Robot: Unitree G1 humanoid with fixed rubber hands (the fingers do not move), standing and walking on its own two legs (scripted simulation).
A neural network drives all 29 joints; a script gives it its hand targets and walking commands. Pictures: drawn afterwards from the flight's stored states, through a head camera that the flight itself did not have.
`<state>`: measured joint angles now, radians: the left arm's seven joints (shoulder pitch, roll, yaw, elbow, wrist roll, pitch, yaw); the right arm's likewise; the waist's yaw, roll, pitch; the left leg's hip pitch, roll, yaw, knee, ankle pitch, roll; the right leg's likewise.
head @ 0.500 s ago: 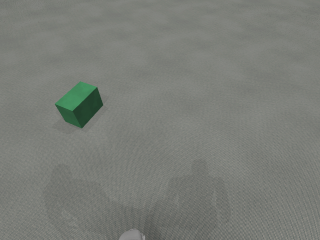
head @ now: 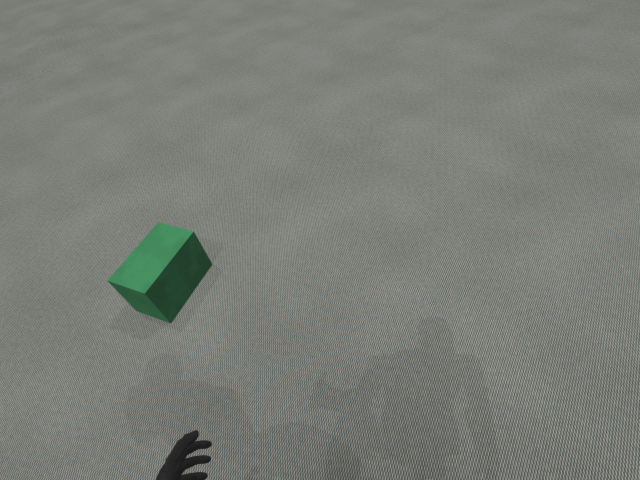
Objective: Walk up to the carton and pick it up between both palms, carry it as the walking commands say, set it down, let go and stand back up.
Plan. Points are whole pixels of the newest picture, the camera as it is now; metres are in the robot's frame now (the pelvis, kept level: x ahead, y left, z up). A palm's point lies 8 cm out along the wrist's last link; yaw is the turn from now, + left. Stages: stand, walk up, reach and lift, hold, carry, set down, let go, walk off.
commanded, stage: walk up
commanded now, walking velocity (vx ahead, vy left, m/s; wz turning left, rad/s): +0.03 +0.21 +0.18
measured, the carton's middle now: (164, 271) +0.94 +0.70 -0.66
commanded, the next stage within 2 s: none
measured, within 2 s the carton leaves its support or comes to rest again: neither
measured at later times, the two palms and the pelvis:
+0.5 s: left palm out of the picture +0.15 +0.33 -0.15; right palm (433, 392) +0.25 -0.13 -0.13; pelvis +0.14 +0.09 +0.00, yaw +4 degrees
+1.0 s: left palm (137, 449) +0.19 +0.31 -0.11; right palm (439, 346) +0.32 -0.15 -0.13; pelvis +0.18 +0.07 +0.01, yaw +21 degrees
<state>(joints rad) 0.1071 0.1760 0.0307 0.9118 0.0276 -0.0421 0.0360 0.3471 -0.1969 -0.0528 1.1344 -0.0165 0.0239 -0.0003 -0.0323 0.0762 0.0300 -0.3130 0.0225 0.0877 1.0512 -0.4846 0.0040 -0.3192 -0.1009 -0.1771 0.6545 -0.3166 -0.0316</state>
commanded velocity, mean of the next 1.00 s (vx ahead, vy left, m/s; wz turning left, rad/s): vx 0.06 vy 0.06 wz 0.35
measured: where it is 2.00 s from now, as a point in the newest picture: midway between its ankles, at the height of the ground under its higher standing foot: (349, 462)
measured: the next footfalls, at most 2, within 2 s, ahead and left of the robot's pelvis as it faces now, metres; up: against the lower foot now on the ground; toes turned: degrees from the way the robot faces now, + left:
left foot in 0.32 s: +0.21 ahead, +0.18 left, +0.00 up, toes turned +12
right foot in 0.72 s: +0.26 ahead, +0.02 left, +0.00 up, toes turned +7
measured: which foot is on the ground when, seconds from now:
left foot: up 0.00-0.30, down 0.32-0.74, up 0.76-1.00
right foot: down 0.00-0.32, up 0.34-0.70, down 0.72-1.00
